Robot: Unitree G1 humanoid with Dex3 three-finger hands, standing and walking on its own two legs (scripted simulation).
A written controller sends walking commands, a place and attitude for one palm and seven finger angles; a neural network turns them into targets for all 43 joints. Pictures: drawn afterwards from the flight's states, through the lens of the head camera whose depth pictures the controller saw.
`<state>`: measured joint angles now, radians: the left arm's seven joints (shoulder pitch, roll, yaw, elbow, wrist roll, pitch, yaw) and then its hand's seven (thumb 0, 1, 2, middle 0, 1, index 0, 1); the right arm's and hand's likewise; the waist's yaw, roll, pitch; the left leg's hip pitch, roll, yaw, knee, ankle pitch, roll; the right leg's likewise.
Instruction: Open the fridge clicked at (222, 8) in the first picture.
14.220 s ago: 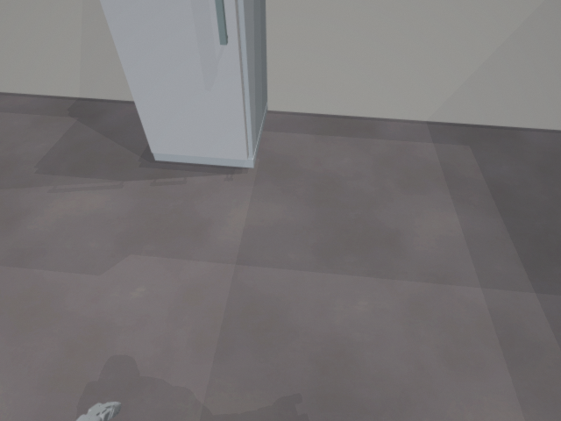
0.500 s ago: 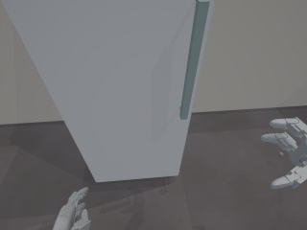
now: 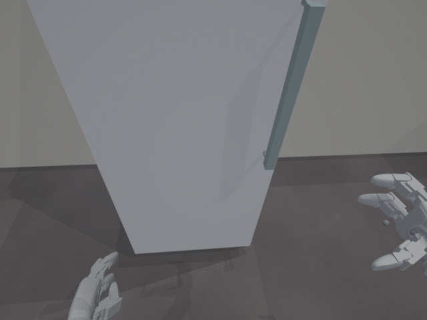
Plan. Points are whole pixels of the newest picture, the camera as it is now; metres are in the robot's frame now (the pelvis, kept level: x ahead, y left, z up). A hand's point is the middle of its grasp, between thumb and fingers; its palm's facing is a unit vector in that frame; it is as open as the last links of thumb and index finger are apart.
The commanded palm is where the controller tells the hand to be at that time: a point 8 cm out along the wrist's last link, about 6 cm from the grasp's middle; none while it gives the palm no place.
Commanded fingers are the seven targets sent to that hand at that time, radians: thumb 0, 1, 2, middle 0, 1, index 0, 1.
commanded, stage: move the hooked fingers beside the handle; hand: right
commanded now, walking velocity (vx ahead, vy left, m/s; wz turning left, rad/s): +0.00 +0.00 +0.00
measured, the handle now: (283, 100) +0.55 -0.14 +0.15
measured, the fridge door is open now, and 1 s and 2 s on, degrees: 0 0 0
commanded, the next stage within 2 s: none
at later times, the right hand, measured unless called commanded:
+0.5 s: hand (365, 188) +0.34 -0.27 +0.10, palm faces -0.08 +1.00 +0.01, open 14.0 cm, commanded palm +0.32 -0.31 +0.11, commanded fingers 0.00 0.50 -0.30 0.30 1.20 0.30 1.20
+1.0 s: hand (336, 160) +0.41 -0.24 +0.10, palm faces -0.08 +1.00 +0.00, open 14.0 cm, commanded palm +0.39 -0.29 +0.10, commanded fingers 0.00 0.50 -0.30 0.30 1.20 0.30 1.20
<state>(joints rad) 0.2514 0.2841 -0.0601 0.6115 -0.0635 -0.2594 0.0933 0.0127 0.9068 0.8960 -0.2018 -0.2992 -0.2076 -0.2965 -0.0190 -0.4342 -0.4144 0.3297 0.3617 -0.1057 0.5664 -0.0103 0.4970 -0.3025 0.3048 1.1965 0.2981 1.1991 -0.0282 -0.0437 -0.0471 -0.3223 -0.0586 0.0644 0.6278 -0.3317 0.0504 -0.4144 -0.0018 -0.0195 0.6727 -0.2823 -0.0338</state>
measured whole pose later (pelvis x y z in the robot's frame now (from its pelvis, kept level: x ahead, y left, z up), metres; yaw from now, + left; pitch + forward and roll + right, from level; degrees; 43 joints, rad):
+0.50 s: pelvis +0.01 -0.02 +0.00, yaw +1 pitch +4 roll +2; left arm 0.31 0.28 -0.06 0.61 -0.07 -0.21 0.09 0.01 0.91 0.90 -0.20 -0.30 -0.21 -0.30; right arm -0.26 -0.44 -0.37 0.53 0.31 -0.12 0.51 -0.01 0.50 -0.30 0.30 1.20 0.30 1.20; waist 0.01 -0.02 -0.06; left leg -0.39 -0.04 0.04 0.66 -0.35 0.03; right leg -0.47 0.01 -0.05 0.70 -0.30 -0.06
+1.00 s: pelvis +0.01 -0.03 +0.00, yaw +0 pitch +7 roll +2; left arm 0.32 0.27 -0.06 0.63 -0.04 -0.14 0.06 0.01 0.91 0.90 -0.20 -0.30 -0.21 -0.30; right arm -0.54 -0.41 -0.28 0.77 0.21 -0.16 0.37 -0.01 0.50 -0.30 0.30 1.20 0.30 1.20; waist 0.04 0.00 -0.06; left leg -0.43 -0.02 0.04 0.67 -0.35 0.01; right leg -0.52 0.03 -0.05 0.70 -0.30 -0.07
